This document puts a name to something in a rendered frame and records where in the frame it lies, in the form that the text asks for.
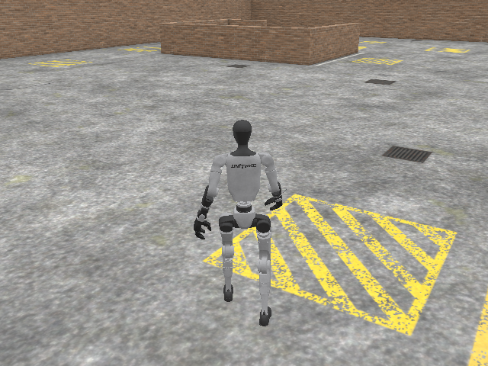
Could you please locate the robot right upper arm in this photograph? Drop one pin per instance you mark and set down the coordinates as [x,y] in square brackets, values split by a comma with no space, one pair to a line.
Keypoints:
[270,171]

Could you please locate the robot left hand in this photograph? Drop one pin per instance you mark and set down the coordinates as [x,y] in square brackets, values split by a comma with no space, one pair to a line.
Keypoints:
[198,229]

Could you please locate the right robot shin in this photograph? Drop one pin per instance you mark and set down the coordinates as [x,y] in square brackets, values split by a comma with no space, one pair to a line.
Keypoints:
[264,287]

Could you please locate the humanoid robot head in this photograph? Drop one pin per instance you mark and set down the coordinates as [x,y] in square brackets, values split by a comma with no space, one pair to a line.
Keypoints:
[242,131]

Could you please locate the left robot forearm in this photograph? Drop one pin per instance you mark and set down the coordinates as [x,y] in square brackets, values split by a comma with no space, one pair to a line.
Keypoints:
[205,206]

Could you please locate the right robot forearm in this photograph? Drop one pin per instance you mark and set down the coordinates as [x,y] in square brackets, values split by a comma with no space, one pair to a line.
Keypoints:
[277,195]

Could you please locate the robot right hand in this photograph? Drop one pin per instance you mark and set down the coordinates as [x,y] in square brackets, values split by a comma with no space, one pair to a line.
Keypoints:
[271,200]

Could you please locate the robot left upper arm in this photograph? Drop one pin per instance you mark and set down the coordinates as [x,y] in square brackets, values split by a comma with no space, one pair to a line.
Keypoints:
[215,173]

